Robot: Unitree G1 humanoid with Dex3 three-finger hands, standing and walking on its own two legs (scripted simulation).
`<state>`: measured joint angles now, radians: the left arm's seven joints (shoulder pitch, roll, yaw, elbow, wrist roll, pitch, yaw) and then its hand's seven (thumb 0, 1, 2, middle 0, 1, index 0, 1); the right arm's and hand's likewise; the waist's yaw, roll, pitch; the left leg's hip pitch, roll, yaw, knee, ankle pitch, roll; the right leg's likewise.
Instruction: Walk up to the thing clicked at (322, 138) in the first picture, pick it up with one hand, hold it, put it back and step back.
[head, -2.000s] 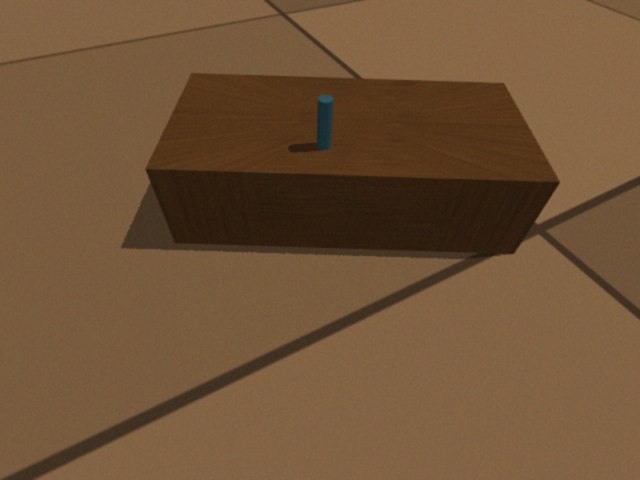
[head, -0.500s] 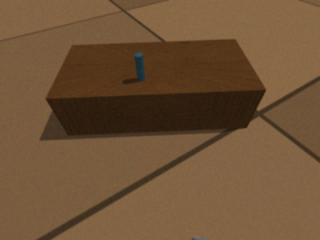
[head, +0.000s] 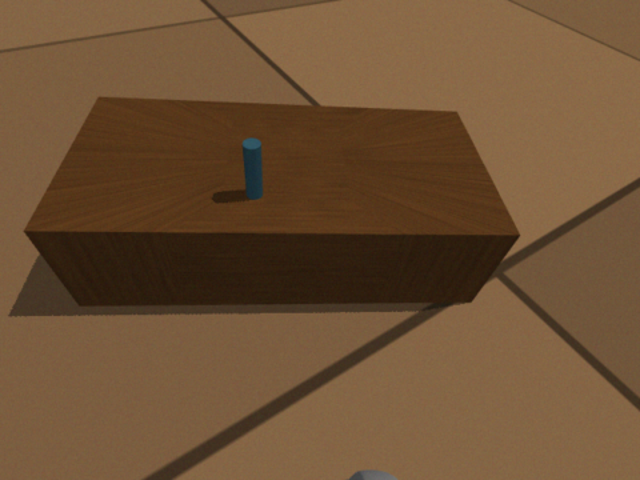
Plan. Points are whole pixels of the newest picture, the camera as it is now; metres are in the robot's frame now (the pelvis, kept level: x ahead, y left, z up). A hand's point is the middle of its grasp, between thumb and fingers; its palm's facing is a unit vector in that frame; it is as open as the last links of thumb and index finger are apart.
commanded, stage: walk up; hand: left
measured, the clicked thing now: (253, 170) +0.94 +0.18 -0.28
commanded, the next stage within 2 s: none
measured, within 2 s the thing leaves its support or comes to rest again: neither
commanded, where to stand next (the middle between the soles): +0.48 -0.05 m, yaw +2 degrees
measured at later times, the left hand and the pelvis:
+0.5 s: hand (171, 399) +0.25 +0.20 -0.12, palm faces -0.02 -0.92 -0.38, open 7.3 cm; pelvis +0.19 -0.07 +0.00, yaw +0 degrees
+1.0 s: hand (201, 298) +0.42 +0.20 -0.14, palm faces -0.04 -0.92 -0.39, open 7.3 cm; pelvis +0.36 -0.08 -0.01, yaw +1 degrees
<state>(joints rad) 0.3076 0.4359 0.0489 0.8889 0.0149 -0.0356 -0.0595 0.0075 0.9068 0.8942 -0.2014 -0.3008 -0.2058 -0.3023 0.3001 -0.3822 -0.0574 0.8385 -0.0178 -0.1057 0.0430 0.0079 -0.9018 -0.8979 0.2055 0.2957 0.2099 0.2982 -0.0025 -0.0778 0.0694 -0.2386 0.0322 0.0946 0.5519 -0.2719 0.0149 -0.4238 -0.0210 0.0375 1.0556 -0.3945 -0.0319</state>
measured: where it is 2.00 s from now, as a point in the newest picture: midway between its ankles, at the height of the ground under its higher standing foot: (323, 410)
